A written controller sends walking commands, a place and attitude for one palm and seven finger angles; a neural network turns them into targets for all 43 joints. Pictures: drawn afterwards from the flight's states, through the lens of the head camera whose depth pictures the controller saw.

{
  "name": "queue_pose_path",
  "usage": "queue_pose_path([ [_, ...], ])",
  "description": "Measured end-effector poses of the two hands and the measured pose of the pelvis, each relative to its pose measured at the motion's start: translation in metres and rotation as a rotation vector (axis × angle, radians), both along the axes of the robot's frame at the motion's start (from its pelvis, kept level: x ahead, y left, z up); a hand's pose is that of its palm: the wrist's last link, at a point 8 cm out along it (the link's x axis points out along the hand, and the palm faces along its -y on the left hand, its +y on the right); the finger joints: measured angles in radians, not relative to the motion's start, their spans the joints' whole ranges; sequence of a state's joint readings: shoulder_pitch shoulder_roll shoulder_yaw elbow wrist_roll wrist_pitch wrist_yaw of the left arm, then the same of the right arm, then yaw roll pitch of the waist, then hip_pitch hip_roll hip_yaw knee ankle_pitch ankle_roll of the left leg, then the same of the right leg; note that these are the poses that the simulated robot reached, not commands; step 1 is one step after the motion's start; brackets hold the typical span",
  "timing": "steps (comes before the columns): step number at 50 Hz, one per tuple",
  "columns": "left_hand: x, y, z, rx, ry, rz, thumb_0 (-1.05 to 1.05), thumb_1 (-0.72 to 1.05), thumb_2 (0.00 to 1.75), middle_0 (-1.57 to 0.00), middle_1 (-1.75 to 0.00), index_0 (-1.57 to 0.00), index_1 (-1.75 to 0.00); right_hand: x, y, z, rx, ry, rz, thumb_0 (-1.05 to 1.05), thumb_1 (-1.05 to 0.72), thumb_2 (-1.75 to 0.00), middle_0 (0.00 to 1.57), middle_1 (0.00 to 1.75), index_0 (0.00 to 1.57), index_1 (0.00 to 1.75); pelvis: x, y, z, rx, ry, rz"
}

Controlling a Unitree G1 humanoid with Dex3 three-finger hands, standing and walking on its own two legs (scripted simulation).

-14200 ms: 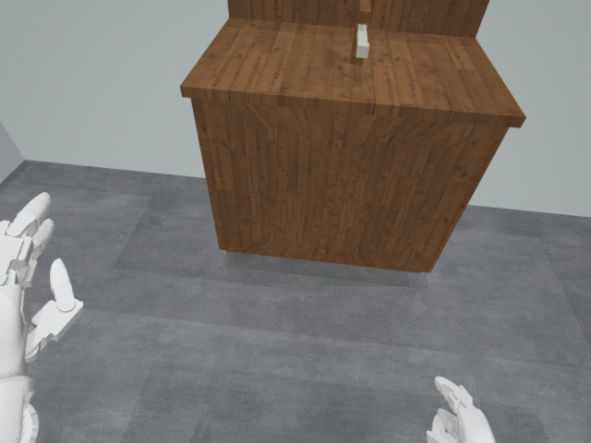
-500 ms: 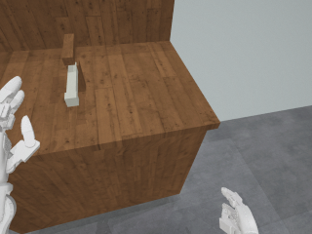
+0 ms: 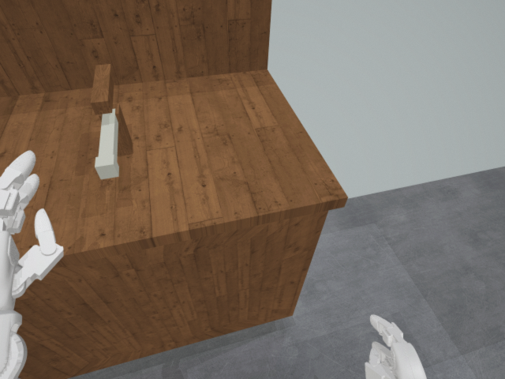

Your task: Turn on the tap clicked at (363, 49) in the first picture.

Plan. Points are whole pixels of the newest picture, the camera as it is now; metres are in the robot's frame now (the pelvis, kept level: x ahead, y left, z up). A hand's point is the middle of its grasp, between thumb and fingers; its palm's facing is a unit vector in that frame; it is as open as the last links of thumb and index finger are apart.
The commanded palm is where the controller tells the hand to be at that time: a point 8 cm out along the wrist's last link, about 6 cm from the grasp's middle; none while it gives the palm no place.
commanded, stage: turn the palm inward beside the body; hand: left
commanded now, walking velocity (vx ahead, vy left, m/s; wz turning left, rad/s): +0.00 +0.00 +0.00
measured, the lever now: (107, 167) +0.39 +0.28 +0.12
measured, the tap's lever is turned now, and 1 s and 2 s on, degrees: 0 0 0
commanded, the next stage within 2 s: none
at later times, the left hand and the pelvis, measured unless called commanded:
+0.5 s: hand (71, 273) +0.19 +0.23 +0.15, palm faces +0.54 -0.79 -0.28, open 7.5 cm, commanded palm +0.14 +0.26 +0.18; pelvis +0.00 -0.06 -0.01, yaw +6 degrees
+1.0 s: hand (67, 274) +0.19 +0.23 +0.16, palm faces +0.58 -0.78 -0.26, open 7.5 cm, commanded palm +0.13 +0.26 +0.18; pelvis +0.02 -0.05 -0.02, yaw +7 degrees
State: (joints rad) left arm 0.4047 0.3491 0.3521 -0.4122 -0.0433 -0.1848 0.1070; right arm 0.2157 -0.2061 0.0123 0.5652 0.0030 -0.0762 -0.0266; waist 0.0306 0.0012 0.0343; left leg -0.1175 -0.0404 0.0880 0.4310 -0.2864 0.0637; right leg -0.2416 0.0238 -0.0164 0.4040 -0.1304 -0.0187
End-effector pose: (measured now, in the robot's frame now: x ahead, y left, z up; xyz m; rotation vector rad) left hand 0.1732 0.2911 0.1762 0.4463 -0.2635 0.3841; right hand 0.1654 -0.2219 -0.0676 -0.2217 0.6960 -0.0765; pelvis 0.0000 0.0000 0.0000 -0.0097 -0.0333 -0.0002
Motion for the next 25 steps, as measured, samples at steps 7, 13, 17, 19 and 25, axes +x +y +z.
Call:
queue_pose_path([
  [7, 0.010, -0.006, -0.001, 0.037, 0.018, -0.015, 0.02, 0.88, 0.90, -0.21, -0.30, -0.21, -0.30, -0.002, -0.002, -0.001, -0.030, 0.011, 0.053, 0.01, -0.91, -0.90, 0.20, 0.30, 0.20, 0.30, -0.004, -0.010, -0.001, 0.002, 0.001, 0.046],
  [13, 0.024, 0.015, 0.029, -0.074, -0.040, 0.087, 0.02, 0.88, 0.90, -0.21, -0.30, -0.21, -0.30, 0.005, -0.007, -0.021, 0.022, 0.058, 0.134, 0.01, -0.91, -0.90, 0.20, 0.30, 0.21, 0.30, -0.004, -0.022, -0.003, 0.024, 0.004, 0.063],
  [17, 0.014, -0.006, 0.016, -0.077, 0.088, 0.091, 0.02, 0.89, 0.90, -0.21, -0.30, -0.20, -0.30, 0.018, -0.016, -0.023, 0.068, 0.019, 0.122, 0.01, -0.91, -0.90, 0.20, 0.30, 0.21, 0.30, -0.001, -0.029, -0.005, 0.026, 0.001, 0.062],
  [19, 0.004, -0.019, 0.002, -0.084, 0.151, 0.080, 0.02, 0.89, 0.90, -0.21, -0.30, -0.20, -0.30, 0.025, -0.022, -0.022, 0.070, -0.002, 0.123, 0.01, -0.91, -0.90, 0.20, 0.30, 0.21, 0.30, -0.001, -0.035, -0.007, 0.029, 0.002, 0.066],
  [25, -0.026, -0.026, -0.016, -0.153, 0.078, 0.186, 0.02, 0.88, 0.90, -0.22, -0.30, -0.21, -0.30, 0.045, -0.042, -0.017, 0.016, -0.024, 0.156, 0.01, -0.91, -0.90, 0.20, 0.30, 0.21, 0.30, -0.003, -0.059, -0.013, 0.022, 0.007, 0.099],
])
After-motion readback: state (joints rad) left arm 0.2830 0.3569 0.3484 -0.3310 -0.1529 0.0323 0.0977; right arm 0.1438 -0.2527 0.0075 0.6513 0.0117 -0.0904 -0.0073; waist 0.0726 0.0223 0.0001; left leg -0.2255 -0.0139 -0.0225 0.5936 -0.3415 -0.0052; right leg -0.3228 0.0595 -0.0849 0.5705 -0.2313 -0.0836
